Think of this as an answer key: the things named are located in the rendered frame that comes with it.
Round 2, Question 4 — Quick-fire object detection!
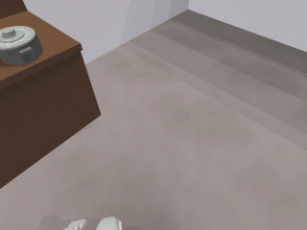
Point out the table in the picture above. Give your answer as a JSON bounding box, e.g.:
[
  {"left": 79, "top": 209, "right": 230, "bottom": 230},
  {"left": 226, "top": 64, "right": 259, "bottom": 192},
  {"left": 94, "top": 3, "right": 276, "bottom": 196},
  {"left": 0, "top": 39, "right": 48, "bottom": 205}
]
[{"left": 0, "top": 0, "right": 102, "bottom": 189}]

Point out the robot left thigh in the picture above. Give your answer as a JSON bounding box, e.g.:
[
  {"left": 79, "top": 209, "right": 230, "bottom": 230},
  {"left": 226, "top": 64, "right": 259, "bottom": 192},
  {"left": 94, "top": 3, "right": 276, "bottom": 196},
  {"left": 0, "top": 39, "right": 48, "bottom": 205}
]
[{"left": 96, "top": 217, "right": 122, "bottom": 230}]

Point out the pot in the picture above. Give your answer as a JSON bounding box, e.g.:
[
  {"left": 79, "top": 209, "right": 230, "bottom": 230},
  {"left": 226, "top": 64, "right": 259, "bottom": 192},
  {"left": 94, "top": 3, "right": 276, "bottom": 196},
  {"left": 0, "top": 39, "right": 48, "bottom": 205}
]
[{"left": 0, "top": 35, "right": 43, "bottom": 65}]

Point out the left robot hand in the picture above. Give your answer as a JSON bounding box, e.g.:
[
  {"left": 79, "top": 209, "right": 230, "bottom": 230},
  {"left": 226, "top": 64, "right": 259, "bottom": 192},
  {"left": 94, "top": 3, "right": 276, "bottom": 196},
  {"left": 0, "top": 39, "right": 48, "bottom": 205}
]
[{"left": 64, "top": 219, "right": 87, "bottom": 230}]

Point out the lid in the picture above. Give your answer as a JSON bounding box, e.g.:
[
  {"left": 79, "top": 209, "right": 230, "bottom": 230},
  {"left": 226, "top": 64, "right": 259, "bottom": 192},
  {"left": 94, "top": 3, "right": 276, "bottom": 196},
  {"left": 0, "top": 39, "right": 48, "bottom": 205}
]
[{"left": 0, "top": 26, "right": 36, "bottom": 51}]

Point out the knob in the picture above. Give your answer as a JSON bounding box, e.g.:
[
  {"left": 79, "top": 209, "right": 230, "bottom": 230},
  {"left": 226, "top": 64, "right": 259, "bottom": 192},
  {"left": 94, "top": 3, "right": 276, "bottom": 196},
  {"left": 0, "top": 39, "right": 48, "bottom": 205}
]
[{"left": 0, "top": 27, "right": 16, "bottom": 37}]

